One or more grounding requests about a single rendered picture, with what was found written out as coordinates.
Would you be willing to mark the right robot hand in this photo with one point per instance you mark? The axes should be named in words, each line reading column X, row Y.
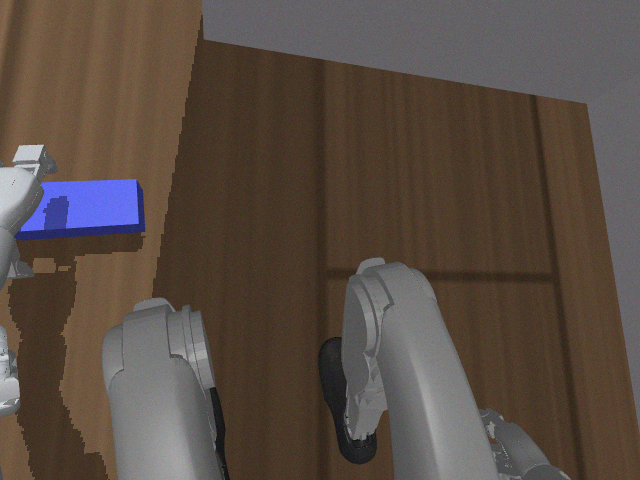
column 516, row 453

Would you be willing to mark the carton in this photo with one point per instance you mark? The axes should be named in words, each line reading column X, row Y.
column 86, row 208

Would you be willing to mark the left robot hand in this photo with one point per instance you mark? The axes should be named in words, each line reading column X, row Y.
column 20, row 195

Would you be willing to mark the right robot foot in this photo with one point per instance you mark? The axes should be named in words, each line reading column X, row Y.
column 333, row 384

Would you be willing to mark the left robot foot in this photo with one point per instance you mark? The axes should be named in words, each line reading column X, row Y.
column 220, row 428

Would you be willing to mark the left robot arm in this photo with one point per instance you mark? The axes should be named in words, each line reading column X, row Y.
column 9, row 382

